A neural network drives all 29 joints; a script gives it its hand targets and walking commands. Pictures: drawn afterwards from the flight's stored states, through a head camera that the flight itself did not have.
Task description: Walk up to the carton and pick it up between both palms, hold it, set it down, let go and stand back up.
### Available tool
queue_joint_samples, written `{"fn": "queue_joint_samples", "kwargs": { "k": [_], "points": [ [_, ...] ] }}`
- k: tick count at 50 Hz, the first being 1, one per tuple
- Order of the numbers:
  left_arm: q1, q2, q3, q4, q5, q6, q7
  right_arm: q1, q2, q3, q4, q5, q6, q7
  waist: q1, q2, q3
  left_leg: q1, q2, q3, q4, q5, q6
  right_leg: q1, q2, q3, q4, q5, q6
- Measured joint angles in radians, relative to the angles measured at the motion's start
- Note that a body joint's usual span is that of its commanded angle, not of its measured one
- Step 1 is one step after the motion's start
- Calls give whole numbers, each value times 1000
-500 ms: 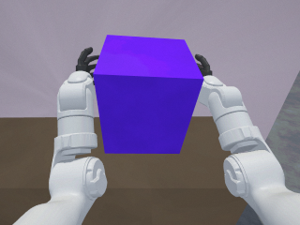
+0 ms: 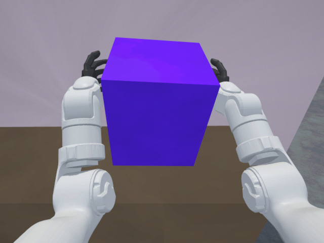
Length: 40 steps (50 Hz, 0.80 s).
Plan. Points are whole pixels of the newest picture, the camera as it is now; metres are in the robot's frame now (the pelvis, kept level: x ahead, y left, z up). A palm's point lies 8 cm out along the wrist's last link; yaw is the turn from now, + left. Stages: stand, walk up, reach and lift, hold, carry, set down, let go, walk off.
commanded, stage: hold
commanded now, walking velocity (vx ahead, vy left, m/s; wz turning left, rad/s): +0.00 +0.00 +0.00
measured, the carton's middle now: (156, 104) +0.39 +0.02 +0.22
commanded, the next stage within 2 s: none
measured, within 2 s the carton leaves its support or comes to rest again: neither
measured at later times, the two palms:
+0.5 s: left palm (91, 83) +0.37 +0.17 +0.29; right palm (219, 89) +0.38 -0.13 +0.26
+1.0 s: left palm (91, 83) +0.37 +0.17 +0.29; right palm (219, 89) +0.38 -0.13 +0.26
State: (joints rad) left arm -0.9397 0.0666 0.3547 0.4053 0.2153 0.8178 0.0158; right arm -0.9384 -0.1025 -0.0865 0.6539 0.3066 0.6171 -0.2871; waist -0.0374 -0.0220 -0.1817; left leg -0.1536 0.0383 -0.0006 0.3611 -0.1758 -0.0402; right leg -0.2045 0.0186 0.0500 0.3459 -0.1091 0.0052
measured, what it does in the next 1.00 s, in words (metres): stands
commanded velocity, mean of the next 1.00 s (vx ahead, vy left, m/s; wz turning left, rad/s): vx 0.00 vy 0.00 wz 0.00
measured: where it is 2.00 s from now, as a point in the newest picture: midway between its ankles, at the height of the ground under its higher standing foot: outside the picture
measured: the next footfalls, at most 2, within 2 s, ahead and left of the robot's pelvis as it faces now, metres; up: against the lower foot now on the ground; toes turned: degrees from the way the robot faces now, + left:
none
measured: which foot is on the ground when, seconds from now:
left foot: down 0.00-1.00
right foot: down 0.00-1.00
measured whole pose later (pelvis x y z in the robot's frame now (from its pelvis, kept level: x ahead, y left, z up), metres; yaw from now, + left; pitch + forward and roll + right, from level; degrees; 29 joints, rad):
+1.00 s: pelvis +0.00 +0.00 +0.00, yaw +0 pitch -2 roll +0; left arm -0.94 0.07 0.35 0.41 0.22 0.82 0.02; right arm -0.94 -0.10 -0.09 0.65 0.31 0.62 -0.29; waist -0.04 -0.02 -0.18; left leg -0.15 0.04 0.00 0.36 -0.18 -0.04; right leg -0.20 0.02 0.05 0.35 -0.11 0.01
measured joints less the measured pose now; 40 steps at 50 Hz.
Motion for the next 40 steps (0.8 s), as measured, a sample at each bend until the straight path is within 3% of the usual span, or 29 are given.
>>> {"fn": "queue_joint_samples", "kwargs": {
  "k": [40],
  "points": [
    [0,0,0,0,0,0,0,0,0,0,0,0,2,1,0,0,0,0,0,-1,0,-2,0,0,0,0,0,-2,0]
  ]
}}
